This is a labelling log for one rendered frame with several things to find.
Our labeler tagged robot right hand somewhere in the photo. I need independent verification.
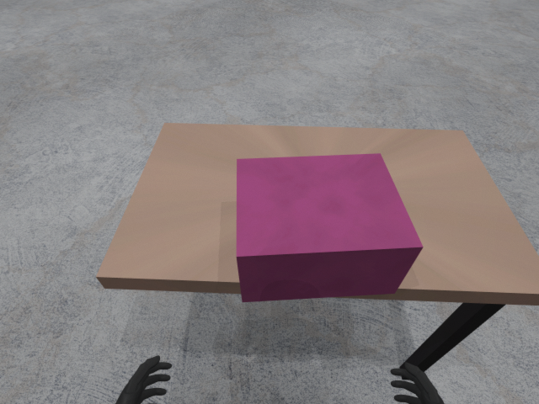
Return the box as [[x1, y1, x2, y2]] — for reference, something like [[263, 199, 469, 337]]
[[391, 362, 445, 404]]

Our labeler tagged table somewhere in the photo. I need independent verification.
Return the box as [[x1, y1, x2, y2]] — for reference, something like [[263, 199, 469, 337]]
[[96, 123, 539, 380]]

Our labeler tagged carton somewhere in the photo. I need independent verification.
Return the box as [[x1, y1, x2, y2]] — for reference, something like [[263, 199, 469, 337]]
[[237, 153, 423, 302]]

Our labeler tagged robot left hand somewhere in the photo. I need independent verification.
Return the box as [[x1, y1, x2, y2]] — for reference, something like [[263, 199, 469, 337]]
[[115, 355, 172, 404]]

